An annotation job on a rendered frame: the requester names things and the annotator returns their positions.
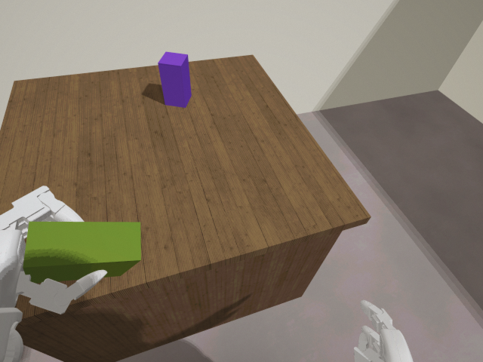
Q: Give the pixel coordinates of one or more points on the robot right hand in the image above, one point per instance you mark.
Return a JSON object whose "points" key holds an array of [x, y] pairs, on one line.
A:
{"points": [[389, 346]]}

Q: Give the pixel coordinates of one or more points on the sponge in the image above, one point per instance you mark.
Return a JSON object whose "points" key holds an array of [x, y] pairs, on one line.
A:
{"points": [[66, 251]]}

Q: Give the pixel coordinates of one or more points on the table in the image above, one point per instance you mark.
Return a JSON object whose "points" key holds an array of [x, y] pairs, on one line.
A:
{"points": [[238, 204]]}

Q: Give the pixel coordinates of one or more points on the robot left hand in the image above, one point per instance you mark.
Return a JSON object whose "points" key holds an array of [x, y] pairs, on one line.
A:
{"points": [[37, 206]]}

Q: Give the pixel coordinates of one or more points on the left robot forearm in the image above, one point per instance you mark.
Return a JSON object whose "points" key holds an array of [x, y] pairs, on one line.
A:
{"points": [[11, 343]]}

